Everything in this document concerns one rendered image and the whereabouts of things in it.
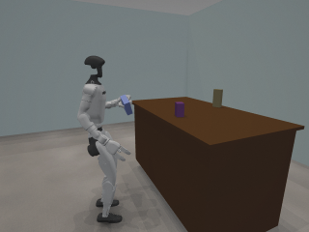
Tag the robot left thigh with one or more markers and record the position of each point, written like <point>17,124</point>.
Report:
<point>109,136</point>

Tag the right robot upper arm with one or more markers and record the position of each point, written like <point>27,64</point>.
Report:
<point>88,93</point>

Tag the table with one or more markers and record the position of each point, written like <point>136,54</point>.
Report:
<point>220,169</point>

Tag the right robot hand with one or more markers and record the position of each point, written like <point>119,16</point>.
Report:
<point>113,147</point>

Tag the left robot forearm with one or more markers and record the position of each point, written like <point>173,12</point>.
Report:
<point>110,104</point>

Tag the robot right foot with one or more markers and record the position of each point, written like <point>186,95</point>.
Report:
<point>112,218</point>

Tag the left robot hand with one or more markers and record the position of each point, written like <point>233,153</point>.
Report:
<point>120,101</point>

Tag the right robot forearm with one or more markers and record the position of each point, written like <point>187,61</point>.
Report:
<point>92,129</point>

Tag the sponge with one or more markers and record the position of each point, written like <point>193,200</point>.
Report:
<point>126,104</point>

